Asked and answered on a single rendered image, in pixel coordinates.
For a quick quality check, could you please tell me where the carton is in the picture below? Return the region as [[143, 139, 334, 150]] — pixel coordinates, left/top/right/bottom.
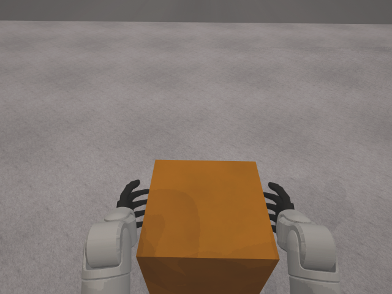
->
[[136, 160, 280, 294]]

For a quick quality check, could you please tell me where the right robot forearm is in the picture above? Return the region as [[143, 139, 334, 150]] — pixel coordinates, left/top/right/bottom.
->
[[276, 209, 341, 294]]

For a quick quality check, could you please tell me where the robot right hand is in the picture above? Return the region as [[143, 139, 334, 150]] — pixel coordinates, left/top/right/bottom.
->
[[263, 182, 294, 233]]

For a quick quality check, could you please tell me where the left robot forearm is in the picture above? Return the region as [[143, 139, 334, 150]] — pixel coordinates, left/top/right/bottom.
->
[[81, 207, 138, 294]]

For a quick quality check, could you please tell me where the robot left hand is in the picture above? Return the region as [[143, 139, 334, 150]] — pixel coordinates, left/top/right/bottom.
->
[[117, 179, 149, 228]]

